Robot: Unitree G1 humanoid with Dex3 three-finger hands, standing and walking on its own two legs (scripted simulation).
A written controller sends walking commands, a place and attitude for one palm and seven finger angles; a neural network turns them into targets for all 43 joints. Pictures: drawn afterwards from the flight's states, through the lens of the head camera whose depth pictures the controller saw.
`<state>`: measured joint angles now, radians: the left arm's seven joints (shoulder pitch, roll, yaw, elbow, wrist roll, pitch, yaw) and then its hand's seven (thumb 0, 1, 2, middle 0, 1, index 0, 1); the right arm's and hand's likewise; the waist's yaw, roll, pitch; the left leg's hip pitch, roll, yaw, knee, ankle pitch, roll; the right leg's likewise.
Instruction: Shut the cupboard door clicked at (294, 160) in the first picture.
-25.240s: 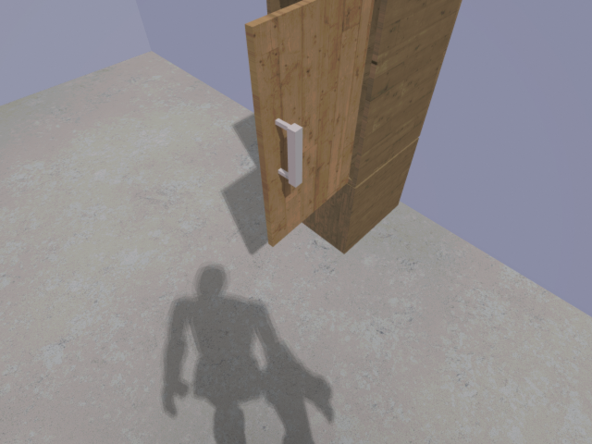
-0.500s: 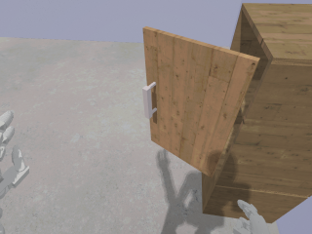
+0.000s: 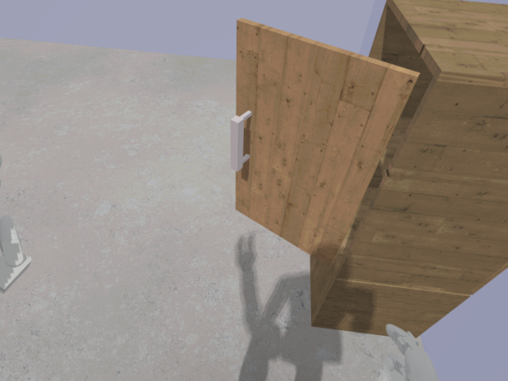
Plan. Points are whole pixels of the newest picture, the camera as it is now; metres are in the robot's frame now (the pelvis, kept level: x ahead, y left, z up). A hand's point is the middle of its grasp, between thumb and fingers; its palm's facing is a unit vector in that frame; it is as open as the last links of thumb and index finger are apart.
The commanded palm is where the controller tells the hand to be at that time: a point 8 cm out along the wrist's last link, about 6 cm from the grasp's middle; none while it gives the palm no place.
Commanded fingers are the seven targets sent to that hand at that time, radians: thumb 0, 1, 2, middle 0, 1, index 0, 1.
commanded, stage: step back with the hand held close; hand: left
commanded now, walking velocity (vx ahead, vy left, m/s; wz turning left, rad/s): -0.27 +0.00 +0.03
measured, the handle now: (242, 141) +0.66 +0.07 +0.00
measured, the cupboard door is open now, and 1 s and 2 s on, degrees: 60 60 60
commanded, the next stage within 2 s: stop stepping back and stand still in 1.76 s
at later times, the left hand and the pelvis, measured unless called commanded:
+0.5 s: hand (17, 275) +0.18 +0.27 +0.18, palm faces +0.46 -0.75 -0.47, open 7.4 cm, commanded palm +0.12 +0.30 +0.19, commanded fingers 0.00 0.90 0.90 -0.20 -0.30 -0.20 -0.30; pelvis -0.03 +0.00 -0.01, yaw +0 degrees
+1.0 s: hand (14, 279) +0.17 +0.26 +0.18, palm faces +0.47 -0.76 -0.44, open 7.4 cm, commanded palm +0.11 +0.30 +0.19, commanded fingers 0.00 0.90 0.90 -0.20 -0.30 -0.20 -0.30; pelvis -0.03 +0.00 -0.01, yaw +1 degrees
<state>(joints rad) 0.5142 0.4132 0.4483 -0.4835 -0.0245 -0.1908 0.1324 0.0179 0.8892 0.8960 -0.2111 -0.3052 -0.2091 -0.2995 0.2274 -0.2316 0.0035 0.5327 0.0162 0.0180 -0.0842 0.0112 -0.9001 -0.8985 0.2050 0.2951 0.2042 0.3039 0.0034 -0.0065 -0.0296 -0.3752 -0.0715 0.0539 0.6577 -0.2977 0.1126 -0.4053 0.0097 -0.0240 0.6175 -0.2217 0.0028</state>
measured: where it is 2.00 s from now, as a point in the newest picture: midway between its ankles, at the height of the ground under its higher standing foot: outside the picture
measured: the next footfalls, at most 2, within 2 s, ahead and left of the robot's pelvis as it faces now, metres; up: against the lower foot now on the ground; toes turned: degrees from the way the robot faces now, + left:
left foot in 1.60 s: +0.00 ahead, +0.08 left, +0.00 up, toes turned +3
right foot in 1.80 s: -0.20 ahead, -0.15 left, +0.00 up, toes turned +4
